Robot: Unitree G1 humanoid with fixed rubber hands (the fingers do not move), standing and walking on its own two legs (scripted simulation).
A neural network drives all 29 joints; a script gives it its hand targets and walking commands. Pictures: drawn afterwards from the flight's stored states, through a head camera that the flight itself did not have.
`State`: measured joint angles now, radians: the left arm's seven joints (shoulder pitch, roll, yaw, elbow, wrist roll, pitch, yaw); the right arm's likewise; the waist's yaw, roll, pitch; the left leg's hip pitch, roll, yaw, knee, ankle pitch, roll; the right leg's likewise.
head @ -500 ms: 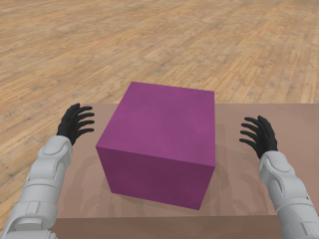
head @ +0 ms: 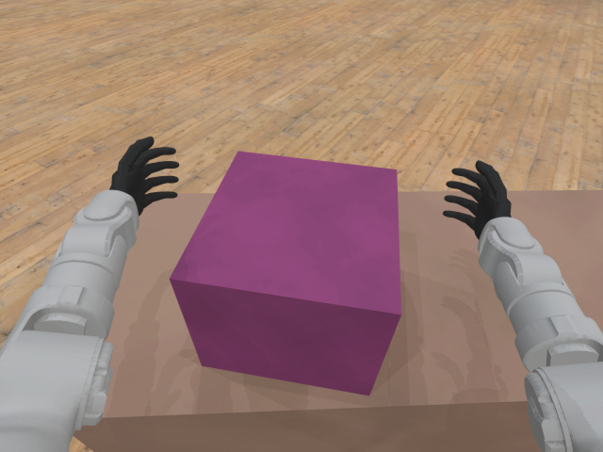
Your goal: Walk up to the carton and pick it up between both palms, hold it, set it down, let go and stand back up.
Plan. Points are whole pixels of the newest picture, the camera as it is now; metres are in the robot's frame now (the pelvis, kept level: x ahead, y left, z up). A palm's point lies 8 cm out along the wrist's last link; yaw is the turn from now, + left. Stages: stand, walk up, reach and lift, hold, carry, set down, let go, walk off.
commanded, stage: reach and lift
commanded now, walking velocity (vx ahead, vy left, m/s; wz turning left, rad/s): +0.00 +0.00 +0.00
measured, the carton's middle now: (300, 266) +0.44 -0.02 -0.01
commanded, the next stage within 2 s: none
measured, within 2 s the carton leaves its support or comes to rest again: neither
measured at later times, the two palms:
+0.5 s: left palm (143, 254) +0.43 +0.21 +0.07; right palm (465, 269) +0.36 -0.26 +0.05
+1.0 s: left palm (165, 261) +0.43 +0.18 +0.05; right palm (443, 273) +0.37 -0.24 +0.03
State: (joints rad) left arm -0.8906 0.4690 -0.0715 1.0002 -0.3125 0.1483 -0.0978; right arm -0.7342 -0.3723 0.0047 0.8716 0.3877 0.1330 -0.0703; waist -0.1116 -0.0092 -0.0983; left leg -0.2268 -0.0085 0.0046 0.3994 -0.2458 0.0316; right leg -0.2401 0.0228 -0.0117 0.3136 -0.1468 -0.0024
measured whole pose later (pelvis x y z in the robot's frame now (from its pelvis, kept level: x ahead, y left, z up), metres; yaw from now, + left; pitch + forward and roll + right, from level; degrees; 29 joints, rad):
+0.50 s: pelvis -0.02 +0.00 -0.02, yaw +1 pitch +17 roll -2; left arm -0.94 0.42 -0.20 1.45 -0.39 -0.29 -0.08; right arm -0.79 -0.31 0.10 1.23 0.43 -0.23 -0.05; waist -0.12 0.03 -0.23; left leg -0.63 -0.01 -0.02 0.64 -0.30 0.02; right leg -0.64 0.02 -0.04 0.55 -0.21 -0.01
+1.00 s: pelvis -0.04 -0.01 -0.04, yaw +1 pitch +23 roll -1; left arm -1.06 0.38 -0.22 1.55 -0.39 -0.38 -0.07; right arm -0.91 -0.23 0.08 1.31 0.41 -0.29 -0.09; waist -0.13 0.02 -0.29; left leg -0.85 -0.02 -0.03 0.75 -0.31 0.01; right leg -0.88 0.01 -0.05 0.69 -0.23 -0.02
